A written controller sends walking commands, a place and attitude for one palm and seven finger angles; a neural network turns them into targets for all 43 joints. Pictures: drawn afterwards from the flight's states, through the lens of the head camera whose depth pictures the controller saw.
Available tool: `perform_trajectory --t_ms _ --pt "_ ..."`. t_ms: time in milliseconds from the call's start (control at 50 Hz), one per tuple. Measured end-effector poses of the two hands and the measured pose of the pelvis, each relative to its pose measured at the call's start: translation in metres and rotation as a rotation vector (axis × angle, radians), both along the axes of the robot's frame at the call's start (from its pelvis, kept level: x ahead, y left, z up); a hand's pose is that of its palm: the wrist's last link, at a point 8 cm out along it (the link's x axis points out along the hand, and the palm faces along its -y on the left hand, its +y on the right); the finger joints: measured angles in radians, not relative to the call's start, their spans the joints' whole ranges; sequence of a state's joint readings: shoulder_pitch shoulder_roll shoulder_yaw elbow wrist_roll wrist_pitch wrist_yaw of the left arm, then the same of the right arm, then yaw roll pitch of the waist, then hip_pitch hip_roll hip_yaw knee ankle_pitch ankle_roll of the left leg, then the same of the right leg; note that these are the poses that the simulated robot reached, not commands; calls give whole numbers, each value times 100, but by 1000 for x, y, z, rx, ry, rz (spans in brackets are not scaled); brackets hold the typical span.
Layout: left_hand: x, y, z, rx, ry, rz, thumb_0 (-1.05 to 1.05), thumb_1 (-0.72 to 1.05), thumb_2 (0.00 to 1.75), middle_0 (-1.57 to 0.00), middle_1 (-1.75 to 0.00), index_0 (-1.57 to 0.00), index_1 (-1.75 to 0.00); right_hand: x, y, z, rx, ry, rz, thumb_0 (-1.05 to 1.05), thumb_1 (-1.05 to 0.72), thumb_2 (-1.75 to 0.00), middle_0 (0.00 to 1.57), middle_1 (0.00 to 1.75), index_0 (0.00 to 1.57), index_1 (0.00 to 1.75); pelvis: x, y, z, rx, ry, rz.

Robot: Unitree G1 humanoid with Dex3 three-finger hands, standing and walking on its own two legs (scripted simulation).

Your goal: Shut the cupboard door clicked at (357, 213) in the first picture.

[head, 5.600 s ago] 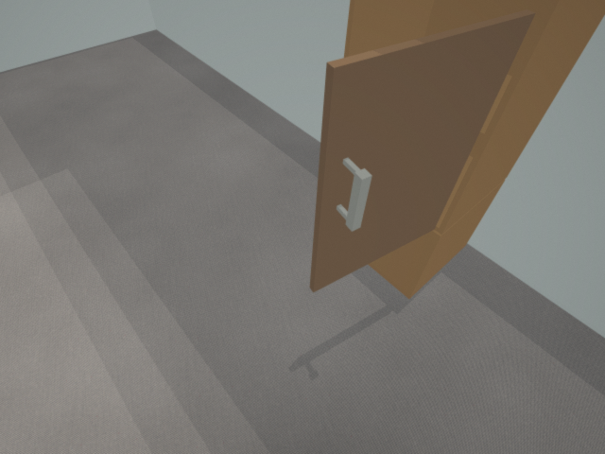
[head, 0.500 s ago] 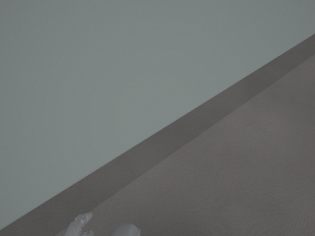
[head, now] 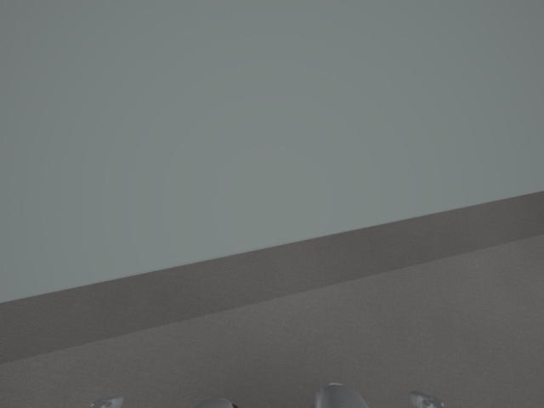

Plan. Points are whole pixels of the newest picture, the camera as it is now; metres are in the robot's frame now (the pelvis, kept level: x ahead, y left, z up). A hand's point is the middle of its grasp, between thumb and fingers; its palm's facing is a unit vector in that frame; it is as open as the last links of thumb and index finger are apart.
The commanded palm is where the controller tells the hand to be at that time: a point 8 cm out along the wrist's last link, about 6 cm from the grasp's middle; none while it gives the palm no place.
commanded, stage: turn to face it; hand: left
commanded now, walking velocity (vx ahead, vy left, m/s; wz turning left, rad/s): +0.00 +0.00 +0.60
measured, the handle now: out of the picture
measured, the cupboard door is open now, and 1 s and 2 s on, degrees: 79 79 79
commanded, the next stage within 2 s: none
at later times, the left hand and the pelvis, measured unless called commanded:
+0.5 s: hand out of the picture +0.02 +0.16 -0.17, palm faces +0.33 -0.92 -0.23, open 7.3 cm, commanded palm none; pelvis +0.01 -0.05 +0.00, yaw +20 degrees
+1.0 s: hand out of the picture +0.00 +0.18 -0.16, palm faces +0.56 -0.78 -0.27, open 7.4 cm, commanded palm none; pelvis +0.03 -0.06 -0.01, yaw +36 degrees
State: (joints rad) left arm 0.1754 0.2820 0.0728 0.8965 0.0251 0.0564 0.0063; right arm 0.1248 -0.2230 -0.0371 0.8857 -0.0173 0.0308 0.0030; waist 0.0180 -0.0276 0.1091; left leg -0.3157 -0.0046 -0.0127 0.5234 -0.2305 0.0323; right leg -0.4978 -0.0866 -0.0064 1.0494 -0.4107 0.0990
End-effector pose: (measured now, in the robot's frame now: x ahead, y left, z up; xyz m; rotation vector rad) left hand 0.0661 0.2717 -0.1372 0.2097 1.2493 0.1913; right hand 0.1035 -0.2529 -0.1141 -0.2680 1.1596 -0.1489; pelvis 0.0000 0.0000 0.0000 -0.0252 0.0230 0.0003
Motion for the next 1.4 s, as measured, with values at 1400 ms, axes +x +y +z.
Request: perform_trajectory --t_ms 1400 --pt "-191 -163 3 -19 4 915 0 91 90 -20 -30 -21 -30 197 85 -17 4 100 854 1 -91 -90 19 30 19 30 43 -76 -1 66 7 920"
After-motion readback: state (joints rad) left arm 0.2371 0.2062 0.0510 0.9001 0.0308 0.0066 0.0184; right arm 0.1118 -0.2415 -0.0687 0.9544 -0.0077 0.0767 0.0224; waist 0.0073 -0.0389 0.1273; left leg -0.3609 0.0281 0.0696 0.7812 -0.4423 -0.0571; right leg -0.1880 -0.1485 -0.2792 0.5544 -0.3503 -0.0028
